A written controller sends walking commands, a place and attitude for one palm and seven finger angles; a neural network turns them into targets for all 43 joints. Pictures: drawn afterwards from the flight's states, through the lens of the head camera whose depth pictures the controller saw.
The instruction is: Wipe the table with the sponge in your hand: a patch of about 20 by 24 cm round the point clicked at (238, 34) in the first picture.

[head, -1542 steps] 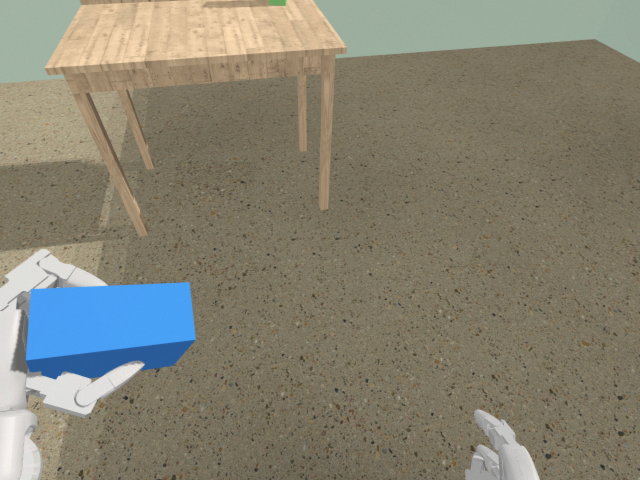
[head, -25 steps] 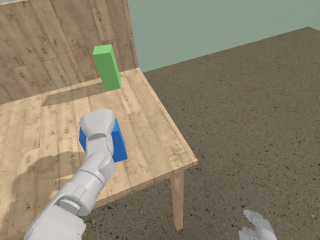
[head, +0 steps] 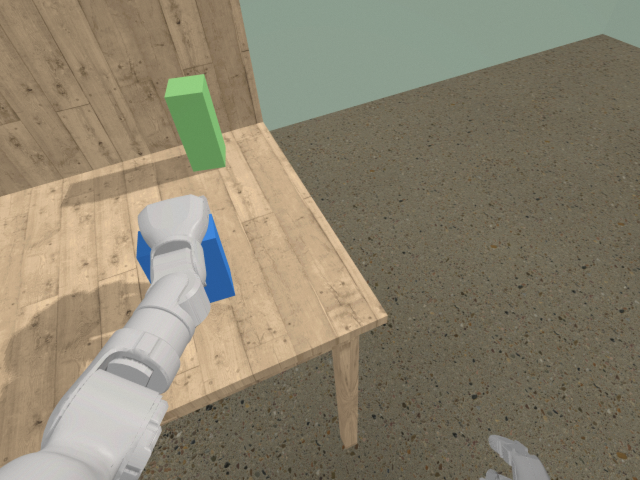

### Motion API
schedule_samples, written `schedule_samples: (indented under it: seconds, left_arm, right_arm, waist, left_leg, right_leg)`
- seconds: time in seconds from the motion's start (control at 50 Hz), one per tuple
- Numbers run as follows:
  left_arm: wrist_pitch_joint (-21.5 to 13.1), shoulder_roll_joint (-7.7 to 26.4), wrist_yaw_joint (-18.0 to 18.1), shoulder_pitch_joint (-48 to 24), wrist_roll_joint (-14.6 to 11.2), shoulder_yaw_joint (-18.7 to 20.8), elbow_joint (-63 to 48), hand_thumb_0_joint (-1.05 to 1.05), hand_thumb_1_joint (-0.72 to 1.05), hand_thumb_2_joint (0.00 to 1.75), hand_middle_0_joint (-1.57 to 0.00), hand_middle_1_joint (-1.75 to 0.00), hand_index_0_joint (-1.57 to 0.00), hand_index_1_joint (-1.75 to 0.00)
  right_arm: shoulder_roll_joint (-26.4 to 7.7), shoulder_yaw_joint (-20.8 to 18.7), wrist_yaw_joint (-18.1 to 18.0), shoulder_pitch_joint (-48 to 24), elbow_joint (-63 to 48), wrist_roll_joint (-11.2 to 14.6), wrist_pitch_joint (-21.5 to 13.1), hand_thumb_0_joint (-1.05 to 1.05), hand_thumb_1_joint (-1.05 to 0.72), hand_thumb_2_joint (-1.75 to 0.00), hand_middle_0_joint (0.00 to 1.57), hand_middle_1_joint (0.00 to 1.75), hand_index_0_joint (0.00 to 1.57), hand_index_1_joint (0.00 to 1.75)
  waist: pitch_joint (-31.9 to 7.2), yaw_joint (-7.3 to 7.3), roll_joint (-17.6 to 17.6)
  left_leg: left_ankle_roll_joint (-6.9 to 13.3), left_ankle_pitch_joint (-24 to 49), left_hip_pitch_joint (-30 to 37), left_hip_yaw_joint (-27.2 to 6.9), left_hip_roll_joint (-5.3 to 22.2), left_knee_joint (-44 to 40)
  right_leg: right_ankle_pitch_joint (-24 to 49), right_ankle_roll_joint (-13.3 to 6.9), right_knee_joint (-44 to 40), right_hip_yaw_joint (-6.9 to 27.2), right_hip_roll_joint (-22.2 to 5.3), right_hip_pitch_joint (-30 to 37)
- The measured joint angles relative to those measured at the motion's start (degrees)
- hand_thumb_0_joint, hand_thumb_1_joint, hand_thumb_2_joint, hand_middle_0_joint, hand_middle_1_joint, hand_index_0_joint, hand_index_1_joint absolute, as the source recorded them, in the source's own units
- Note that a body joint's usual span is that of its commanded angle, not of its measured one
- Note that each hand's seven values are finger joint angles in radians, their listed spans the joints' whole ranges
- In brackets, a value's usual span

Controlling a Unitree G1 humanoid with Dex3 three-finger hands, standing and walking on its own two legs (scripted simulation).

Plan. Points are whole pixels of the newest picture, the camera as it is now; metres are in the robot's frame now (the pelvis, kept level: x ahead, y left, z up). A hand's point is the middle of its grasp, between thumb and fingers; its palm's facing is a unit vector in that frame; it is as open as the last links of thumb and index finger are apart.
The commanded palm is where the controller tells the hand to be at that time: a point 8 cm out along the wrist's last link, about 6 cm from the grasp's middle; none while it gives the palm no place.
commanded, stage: wipe forward along the third lane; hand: left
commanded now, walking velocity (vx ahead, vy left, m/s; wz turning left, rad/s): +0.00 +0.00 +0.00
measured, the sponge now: (193, 274) +0.40 +0.22 +0.02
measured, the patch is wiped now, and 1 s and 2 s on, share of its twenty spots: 1.00 1.00 1.00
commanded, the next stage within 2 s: wipe back along the third lane in 0.54 s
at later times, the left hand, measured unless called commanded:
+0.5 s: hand (176, 224) +0.46 +0.25 +0.07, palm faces -0.09 +0.00 -1.00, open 10.0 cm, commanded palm +0.45 +0.25 +0.10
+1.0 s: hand (171, 223) +0.46 +0.25 +0.07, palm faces -0.01 -0.01 -1.00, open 10.0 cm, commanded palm +0.42 +0.24 +0.10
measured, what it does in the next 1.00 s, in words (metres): shifts its weight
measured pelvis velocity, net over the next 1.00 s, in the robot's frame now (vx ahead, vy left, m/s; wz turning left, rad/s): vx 0.03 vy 0.04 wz -0.01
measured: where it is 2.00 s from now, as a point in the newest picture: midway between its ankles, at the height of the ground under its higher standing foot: outside the picture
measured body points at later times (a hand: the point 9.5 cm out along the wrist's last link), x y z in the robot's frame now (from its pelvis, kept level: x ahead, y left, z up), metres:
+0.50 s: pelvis +0.01 +0.02 +0.00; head +0.05 +0.00 +0.45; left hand +0.46 +0.24 +0.12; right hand +0.11 -0.24 -0.14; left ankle -0.02 +0.13 -0.74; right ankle +0.02 -0.06 -0.74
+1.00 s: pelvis +0.03 +0.04 +0.00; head +0.06 +0.03 +0.45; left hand +0.46 +0.25 +0.12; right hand +0.12 -0.21 -0.14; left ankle -0.02 +0.13 -0.74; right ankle +0.02 -0.06 -0.74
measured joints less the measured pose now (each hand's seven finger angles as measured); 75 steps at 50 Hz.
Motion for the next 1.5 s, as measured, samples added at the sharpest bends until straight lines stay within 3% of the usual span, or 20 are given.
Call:
schedule_samples:
  seconds: [0.34,0.7,0.88,1.0,1.14,1.3,1.5]
  left_arm:
    - [-4.3,2.9,1.0,-6.5,0.7,2.6,8.7,0.00,-0.52,1.07,-0.74,-1.36,-0.76,-1.32]
    - [-5.3,5.7,1.6,-15.2,1.9,4.1,18.3,0.00,-0.52,1.07,-0.74,-1.36,-0.76,-1.32]
    - [-5.6,3.7,4.4,-8.7,0.7,2.9,11.6,0.00,-0.50,1.07,-0.72,-1.39,-0.74,-1.35]
    - [-1.8,0.7,5.4,-5.3,-0.3,0.0,6.8,0.00,-0.49,1.07,-0.70,-1.41,-0.72,-1.37]
    - [3.1,-2.6,3.7,-2.1,-0.8,-3.2,1.1,0.00,-0.49,1.07,-0.70,-1.41,-0.72,-1.37]
    - [6.5,-5.0,1.5,2.8,0.5,-6.9,-7.1,0.00,-0.49,1.07,-0.70,-1.41,-0.72,-1.37]
    - [9.7,-5.5,0.3,7.9,0.9,-9.7,-14.9,0.00,-0.49,1.07,-0.70,-1.41,-0.72,-1.37]
  right_arm:
    - [-0.5,-0.8,0.8,3.7,1.8,-0.4,-1.0,0.01,-0.91,-0.90,0.20,0.30,0.20,0.30]
    - [0.2,-0.9,1.7,5.9,2.6,-1.2,-2.5,0.01,-0.91,-0.90,0.21,0.30,0.20,0.30]
    - [0.1,-2.0,2.9,8.1,3.1,-1.1,-1.0,0.01,-0.91,-0.90,0.20,0.30,0.20,0.30]
    - [0.5,-1.9,3.5,5.7,3.2,-0.6,0.2,0.01,-0.91,-0.90,0.20,0.30,0.20,0.30]
    - [1.1,-1.3,3.6,0.7,1.5,-0.5,1.7,0.01,-0.91,-0.90,0.20,0.30,0.20,0.30]
    - [1.6,-0.8,4.1,-3.8,-1.5,-0.4,3.7,0.01,-0.91,-0.90,0.20,0.30,0.20,0.30]
    - [1.7,0.2,4.8,-5.9,-3.0,0.0,5.1,0.01,-0.91,-0.90,0.20,0.30,0.20,0.30]
  waist:
    - [-0.4,-1.84,-0.3]
    - [-0.9,-4.53,-0.9]
    - [-2.0,-2.52,-0.4]
    - [-2.1,-1.05,-0.2]
    - [-2.3,0.68,0.1]
    - [-2.4,2.59,-0.3]
    - [-1.7,3.42,-0.5]
  left_leg:
    - [0.7,-0.5,-3.0,0.2,-0.3,0.6]
    - [1.8,-1.3,-7.5,0.3,-0.9,2.6]
    - [2.4,-2.0,-5.1,1.1,-0.9,1.7]
    - [2.8,-2.2,-2.5,0.9,-1.5,0.8]
    - [3.2,-2.2,0.3,0.6,-2.1,-0.2]
    - [3.3,-2.5,2.5,-0.2,-2.5,-0.5]
    - [3.1,-2.8,4.4,-0.6,-2.4,0.0]
  right_leg:
    - [0.1,0.9,-0.5,0.2,-0.3,-2.4]
    - [0.0,2.1,0.0,0.4,-0.9,-6.2]
    - [-0.3,2.7,-1.2,1.3,-0.8,-3.8]
    - [-0.8,3.1,-1.7,1.2,-1.4,-1.3]
    - [-1.4,3.5,-2.2,1.0,-2.0,1.3]
    - [-2.2,3.5,-2.1,0.2,-2.4,3.7]
    - [-2.7,3.2,-1.5,-0.2,-2.4,5.5]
